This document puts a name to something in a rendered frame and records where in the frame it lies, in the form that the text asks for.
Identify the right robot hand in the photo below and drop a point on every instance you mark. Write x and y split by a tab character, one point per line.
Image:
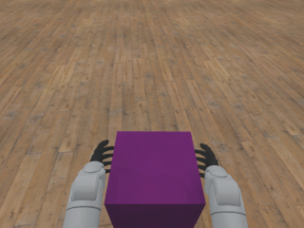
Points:
210	158

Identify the left robot hand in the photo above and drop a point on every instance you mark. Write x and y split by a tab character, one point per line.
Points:
99	156

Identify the left robot forearm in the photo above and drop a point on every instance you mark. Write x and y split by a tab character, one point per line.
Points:
84	204

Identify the carton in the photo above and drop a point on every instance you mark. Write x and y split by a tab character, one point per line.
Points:
154	181

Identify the right robot forearm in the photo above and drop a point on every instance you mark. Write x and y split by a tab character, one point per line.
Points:
225	199

